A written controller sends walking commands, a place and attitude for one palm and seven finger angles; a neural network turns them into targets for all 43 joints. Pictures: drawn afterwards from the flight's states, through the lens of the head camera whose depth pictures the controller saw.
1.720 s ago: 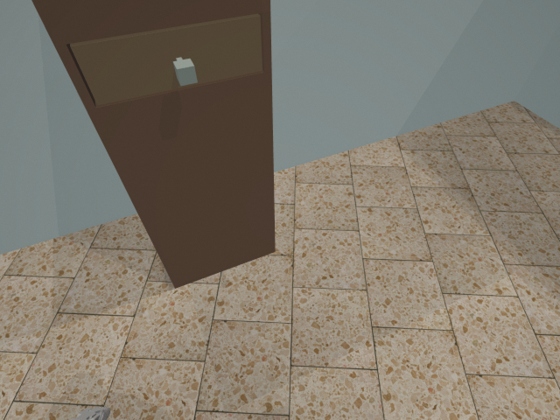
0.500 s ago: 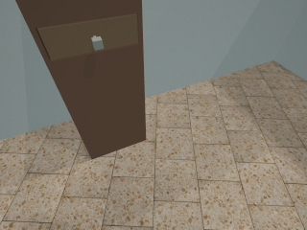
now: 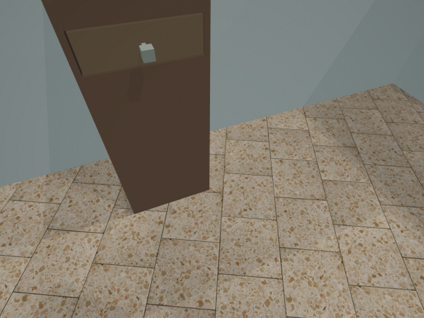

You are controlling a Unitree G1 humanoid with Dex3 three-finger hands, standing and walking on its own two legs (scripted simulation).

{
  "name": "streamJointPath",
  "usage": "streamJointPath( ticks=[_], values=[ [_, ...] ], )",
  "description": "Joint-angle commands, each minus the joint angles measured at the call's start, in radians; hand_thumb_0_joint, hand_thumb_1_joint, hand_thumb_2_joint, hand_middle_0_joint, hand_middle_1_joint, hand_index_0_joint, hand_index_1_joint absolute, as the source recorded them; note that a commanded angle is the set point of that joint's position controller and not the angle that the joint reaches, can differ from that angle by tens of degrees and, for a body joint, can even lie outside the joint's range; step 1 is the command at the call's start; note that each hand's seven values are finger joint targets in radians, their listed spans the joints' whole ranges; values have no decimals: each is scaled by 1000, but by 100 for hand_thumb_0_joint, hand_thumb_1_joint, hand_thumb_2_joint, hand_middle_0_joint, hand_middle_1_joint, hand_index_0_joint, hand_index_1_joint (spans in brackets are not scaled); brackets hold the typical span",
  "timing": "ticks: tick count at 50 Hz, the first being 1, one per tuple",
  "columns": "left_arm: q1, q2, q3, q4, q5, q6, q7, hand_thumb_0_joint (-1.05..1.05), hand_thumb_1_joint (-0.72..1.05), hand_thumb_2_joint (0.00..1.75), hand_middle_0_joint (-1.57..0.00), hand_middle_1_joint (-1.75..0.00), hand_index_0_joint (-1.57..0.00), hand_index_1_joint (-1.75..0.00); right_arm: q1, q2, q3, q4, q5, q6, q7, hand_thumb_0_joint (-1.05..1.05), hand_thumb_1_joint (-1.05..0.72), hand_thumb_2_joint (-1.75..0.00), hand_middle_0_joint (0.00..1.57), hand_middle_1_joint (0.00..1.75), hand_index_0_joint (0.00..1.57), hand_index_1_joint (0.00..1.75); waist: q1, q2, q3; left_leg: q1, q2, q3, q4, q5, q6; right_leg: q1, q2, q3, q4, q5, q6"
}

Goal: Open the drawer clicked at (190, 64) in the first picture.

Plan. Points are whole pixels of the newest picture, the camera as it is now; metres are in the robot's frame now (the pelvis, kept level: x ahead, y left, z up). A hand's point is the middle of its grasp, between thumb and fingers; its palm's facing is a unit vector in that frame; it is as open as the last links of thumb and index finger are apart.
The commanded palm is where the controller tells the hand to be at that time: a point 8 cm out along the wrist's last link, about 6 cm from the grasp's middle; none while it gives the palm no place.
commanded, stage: turn to face it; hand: left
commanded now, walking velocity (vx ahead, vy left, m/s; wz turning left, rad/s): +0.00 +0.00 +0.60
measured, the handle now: (146, 50) +0.79 +0.24 +0.12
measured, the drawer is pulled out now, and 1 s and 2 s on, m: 0.00 0.00 0.00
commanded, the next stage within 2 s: take the last steps up to it in 0.66 s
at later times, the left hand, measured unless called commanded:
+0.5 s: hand out of the picture -0.01 +0.24 -0.17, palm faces +0.24 -0.94 -0.24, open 7.4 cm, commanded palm none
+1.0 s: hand out of the picture -0.11 +0.16 -0.19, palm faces +0.41 -0.89 -0.17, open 7.4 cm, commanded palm none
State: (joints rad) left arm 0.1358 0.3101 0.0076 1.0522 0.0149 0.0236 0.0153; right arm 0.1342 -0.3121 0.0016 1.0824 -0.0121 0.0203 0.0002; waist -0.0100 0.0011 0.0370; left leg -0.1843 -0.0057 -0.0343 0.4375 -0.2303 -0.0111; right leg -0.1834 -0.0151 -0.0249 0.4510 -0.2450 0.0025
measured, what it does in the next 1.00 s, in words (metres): steps on the spot, turning left: right foot, then left foot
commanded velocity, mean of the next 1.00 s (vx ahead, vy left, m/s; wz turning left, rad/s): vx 0.08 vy -0.04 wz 0.24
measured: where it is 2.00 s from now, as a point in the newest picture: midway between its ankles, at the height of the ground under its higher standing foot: (221, 300)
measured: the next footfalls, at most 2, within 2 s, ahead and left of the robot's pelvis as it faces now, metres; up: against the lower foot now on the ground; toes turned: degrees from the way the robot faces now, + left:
right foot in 0.64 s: +0.03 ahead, -0.11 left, +0.00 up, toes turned +15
left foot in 0.98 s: -0.04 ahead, +0.13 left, +0.00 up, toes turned +26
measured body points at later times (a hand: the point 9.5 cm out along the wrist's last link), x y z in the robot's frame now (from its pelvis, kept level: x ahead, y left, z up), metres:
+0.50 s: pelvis -0.02 +0.02 +0.00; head +0.00 +0.04 +0.45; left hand -0.03 +0.29 -0.15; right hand +0.06 -0.20 -0.15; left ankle +0.00 +0.12 -0.74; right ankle -0.01 -0.13 -0.69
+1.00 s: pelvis -0.02 +0.00 -0.01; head -0.02 +0.02 +0.44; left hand -0.13 +0.20 -0.17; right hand +0.13 -0.20 -0.15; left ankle -0.08 +0.11 -0.75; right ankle -0.01 -0.12 -0.74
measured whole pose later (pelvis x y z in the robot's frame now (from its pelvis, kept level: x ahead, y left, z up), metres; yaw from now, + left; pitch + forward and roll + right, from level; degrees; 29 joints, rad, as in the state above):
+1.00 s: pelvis -0.02 +0.00 -0.01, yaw +21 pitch +0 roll -1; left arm 0.37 0.17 0.03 1.06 0.03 0.01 0.00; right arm 0.21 -0.19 -0.04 1.02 -0.03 0.00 0.00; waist 0.03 -0.02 0.00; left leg -0.22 0.06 0.07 0.54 -0.33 0.00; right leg -0.21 -0.04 -0.09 0.58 -0.37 0.00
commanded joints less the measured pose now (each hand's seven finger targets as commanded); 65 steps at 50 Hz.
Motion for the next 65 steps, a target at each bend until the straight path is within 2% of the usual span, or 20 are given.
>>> streamJointPath(
  ticks=[1, 5, 8, 9, 10, 11, 17, 22, 29, 31, 32, 33, 38, 44, 47, 48, 49, 50, 56, 65],
  values=[
    [65, 170, 48, -93, -1, -3, 19, 0, 90, 90, -20, -30, -20, -30, 11, -100, -41, -105, 0, 4, -5, 0, -90, -90, 20, 30, 20, 30, 30, -104, -70, -135, 49, -38, 144, 158, 16, 46, -231, 126, -42, 203, -60],
    [38, 175, 66, -152, 16, -6, 28, 0, 90, 90, -20, -30, -20, -30, 44, -60, -65, -147, 3, 15, -1, 0, -90, -90, 20, 30, 20, 30, 10, -198, -31, -180, 41, 43, 396, -274, -7, -18, -378, 144, -57, 377, -186],
    [20, 148, 67, -178, 3, -1, 20, 0, 90, 90, -20, -30, -20, -30, 162, -47, -67, -136, -1, 2, 7, 0, -90, -90, 20, 30, 20, 30, -43, -74, -73, 31, 55, 55, 71, 33, 4, -121, -287, -23, 173, 302, -65],
    [32, 77, 60, -203, -4, 10, 14, 0, 90, 90, -20, -30, -20, -30, 199, -128, -85, -147, -12, -8, 7, 0, -90, -90, 20, 30, 20, 30, -54, 215, -59, 77, 242, -273, -76, 225, 90, -299, -122, -107, 404, -64, 31],
    [-3, 43, 50, -234, 0, 15, 18, 0, 90, 90, -20, -30, -20, -30, 220, -181, -96, -144, -15, -6, 1, 0, -90, -90, 20, 30, 20, 30, -58, 313, -33, 13, 379, -450, -189, 269, 193, -352, -48, -50, 580, -399, 49],
    [-22, 55, 58, -223, 4, 25, 23, 0, 90, 90, -20, -30, -20, -30, 216, -158, -95, -141, -12, -5, -8, 0, -90, -90, 20, 30, 20, 30, -58, 203, -26, -56, 360, -456, -215, 70, 203, -346, -67, 39, 663, -338, 33],
    [61, 8, 65, -159, 2, 16, 4, 0, 90, 90, -20, -30, -20, -30, 124, -81, -85, -167, -8, -17, -23, 0, -90, -90, 20, 30, 20, 30, -8, 97, -67, -9, 217, -265, -174, 57, 180, -326, -65, 24, 587, -152, 58],
    [43, -23, 62, -168, 1, 12, 8, 0, 90, 90, -20, -30, -20, -30, 168, -68, -95, -149, -11, -9, -25, 0, -90, -90, 20, 30, 20, 30, -37, 128, -71, 42, 219, -301, -158, 112, 195, -300, -35, 10, 443, -193, 60],
    [169, -32, 56, -133, -5, -1, 18, 0, 90, 90, -20, -30, -20, -30, 108, -65, -100, -157, -10, 3, -16, 0, -90, -90, 20, 30, 20, 30, 17, 128, -89, -68, 174, -305, -97, 141, 157, -41, 8, -1, 100, -85, 37],
    [211, 24, 64, -122, 4, -19, 28, 0, 90, 90, -20, -30, -20, -30, 109, -5, -92, -164, 5, 2, -8, 0, -90, -90, 20, 30, 20, 30, 33, -14, -83, -242, 73, -208, 53, -8, 68, 148, -117, 110, -145, -11, 3],
    [198, 110, 80, -133, 18, -26, 33, 0, 90, 90, -20, -30, -20, -30, 109, 54, -82, -189, 7, 3, -4, 0, -90, -90, 20, 30, 20, 30, 30, -261, -36, -392, -60, -39, 256, -195, -3, 140, -355, 366, -225, -34, -92],
    [175, 129, 75, -161, 12, -20, 29, 0, 90, 90, -20, -30, -20, -30, 75, 13, -94, -204, -8, 11, -4, 0, -90, -90, 20, 30, 20, 30, 42, -204, -10, -348, -53, -36, 440, -289, -2, -18, -431, 372, -226, 25, -161],
    [128, 32, 59, -156, 12, -43, 27, 0, 90, 90, -20, -30, -20, -30, 85, 28, -91, -153, -5, 25, 3, 0, -90, -90, 20, 30, 20, 30, -1, -149, 12, -341, 2, 1, 675, -169, -28, -8, -271, 134, -112, 384, -145],
    [266, 29, 52, -54, 22, -46, 5, 0, 90, 90, -20, -30, -20, -30, 15, 76, -67, -148, -15, -7, 8, 0, -90, -90, 20, 30, 20, 30, 57, -220, 58, -199, 33, 121, 288, -205, -5, -29, -235, 168, -211, -120, -151],
    [229, 16, 53, -36, 8, -37, -3, 0, 90, 90, -20, -30, -20, -30, 139, 73, -57, -90, -15, -32, -5, 0, -90, -90, 20, 30, 20, 30, -7, -148, 44, 69, 32, 159, 21, -75, 1, -169, -162, 107, -123, -233, -101],
    [235, -25, 47, -38, 3, -35, -8, 0, 90, 90, -20, -30, -20, -30, 201, 29, -65, -64, -14, -45, -14, 0, -90, -90, 20, 30, 20, 30, -29, -2, 14, 211, 113, 52, -66, -123, 21, -265, -119, 69, 3, -228, -65],
    [227, -69, 41, -56, 3, -39, -19, 0, 90, 90, -20, -30, -20, -30, 288, -63, -90, -42, -20, -50, -22, 0, -90, -90, 20, 30, 20, 30, -66, 231, -10, 289, 323, -239, -161, -238, 97, -403, -31, -32, 244, -237, -18],
    [161, -66, 41, -99, 14, -39, -25, 0, 90, 90, -20, -30, -20, -30, 356, -135, -104, -35, -26, -47, -30, 0, -90, -90, 20, 30, 20, 30, -93, 233, 43, 254, 470, -397, -256, -258, 179, -513, -6, -67, 431, -319, -4],
    [170, -79, 64, -45, 20, -15, -60, 0, 90, 90, -20, -30, -20, -30, 224, -12, -75, -41, -19, -81, -48, 0, -90, -90, 20, 30, 20, 30, -2, 139, 90, 64, 331, -57, -267, -19, 140, -433, -98, -1, 571, -51, 20],
    [128, -71, 77, -48, 11, -32, -68, 0, 90, 90, -20, -30, -20, -30, 247, -45, -100, 4, -27, -69, -39, 0, -90, -90, 20, 30, 20, 30, 16, 119, 54, -22, 318, 49, -124, 13, 98, -103, -41, -115, 134, 12, 3]
  ],
)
